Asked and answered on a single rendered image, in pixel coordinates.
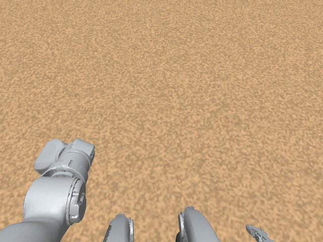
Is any right robot hand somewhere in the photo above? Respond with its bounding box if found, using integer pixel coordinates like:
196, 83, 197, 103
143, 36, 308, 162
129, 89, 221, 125
246, 225, 275, 242

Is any left robot arm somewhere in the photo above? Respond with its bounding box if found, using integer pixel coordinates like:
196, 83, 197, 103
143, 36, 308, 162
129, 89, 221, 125
0, 138, 95, 242

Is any left robot hand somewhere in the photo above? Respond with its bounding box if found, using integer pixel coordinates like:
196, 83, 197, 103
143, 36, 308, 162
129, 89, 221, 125
34, 139, 67, 174

